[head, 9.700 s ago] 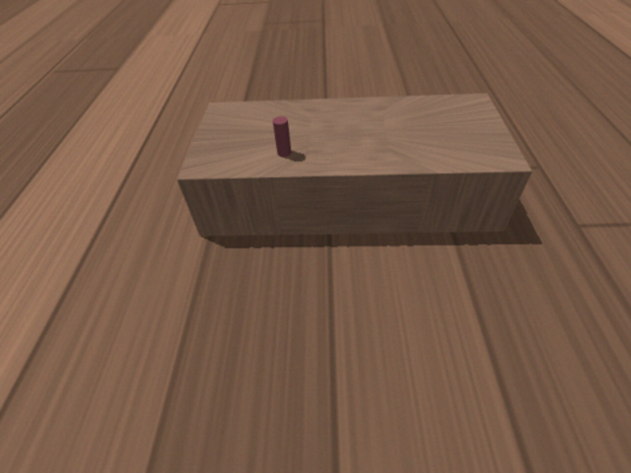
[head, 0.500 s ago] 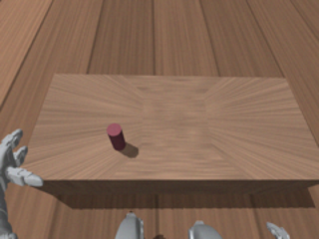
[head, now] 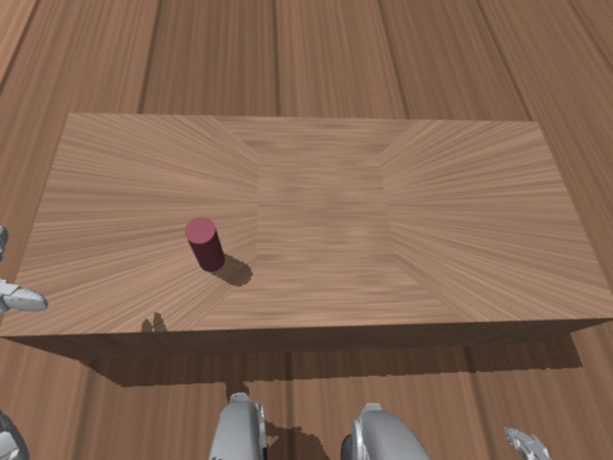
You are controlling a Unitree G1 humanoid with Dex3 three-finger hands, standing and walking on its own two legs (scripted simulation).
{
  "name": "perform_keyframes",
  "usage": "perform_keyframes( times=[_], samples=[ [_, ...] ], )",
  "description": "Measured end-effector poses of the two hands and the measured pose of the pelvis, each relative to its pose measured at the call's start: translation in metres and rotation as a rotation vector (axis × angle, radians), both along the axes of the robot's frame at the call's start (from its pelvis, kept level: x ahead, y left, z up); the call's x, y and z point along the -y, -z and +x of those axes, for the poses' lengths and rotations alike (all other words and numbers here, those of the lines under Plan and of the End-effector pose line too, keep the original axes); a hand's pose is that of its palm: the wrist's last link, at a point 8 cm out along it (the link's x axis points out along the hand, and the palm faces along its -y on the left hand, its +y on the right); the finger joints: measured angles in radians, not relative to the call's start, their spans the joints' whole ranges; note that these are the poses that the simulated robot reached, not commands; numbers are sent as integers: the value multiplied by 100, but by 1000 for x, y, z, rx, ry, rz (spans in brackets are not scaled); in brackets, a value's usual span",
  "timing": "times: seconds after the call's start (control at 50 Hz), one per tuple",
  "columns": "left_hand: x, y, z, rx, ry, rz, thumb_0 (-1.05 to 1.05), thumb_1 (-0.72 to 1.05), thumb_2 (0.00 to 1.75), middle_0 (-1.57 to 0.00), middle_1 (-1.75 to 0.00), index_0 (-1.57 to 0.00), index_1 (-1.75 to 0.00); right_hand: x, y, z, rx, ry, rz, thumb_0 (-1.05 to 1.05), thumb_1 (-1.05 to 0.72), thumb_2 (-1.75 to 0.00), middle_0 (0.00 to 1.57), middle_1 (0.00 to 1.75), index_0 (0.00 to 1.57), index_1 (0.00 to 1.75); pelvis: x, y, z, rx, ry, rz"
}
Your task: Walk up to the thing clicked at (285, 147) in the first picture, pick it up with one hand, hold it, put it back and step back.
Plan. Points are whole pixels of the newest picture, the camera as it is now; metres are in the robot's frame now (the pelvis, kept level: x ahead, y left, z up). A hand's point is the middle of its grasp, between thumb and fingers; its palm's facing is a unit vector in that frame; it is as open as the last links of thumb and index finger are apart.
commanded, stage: go down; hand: left
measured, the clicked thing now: (206, 246) +0.52 +0.20 -0.28
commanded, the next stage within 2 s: approach in 0.48 s
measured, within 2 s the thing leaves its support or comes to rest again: neither
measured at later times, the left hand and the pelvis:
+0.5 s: hand (11, 245) +0.39 +0.38 +0.00, palm faces +0.17 -0.98 -0.10, open 17.6 cm; pelvis +0.01 +0.01 +0.00, yaw +0 degrees
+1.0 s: hand (92, 257) +0.43 +0.34 -0.12, palm faces +0.15 -0.99 +0.05, open 17.7 cm; pelvis -0.02 +0.00 -0.12, yaw -3 degrees
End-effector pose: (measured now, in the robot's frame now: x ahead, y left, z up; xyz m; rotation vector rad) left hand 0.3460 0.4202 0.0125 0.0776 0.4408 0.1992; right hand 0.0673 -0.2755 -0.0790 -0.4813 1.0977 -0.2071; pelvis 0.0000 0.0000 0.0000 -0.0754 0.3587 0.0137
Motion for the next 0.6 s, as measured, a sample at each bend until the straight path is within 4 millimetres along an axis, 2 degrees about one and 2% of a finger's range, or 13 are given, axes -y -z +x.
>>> perform_keyframes(
  times=[0.36,0.6],
  samples=[
    [-6,0,14,38,6,-10,-2,-55,5,-7,-2,-4,-5,-10,4,16,3,-15,7,0,-91,-90,20,30,20,31,-6,3,6,-18,-2,-10],
    [-9,-2,23,68,10,-13,-2,-59,4,-8,-3,-5,-5,-11,6,13,-15,-18,2,0,-91,-90,20,30,20,31,-8,6,5,-28,-3,-15]
  ],
)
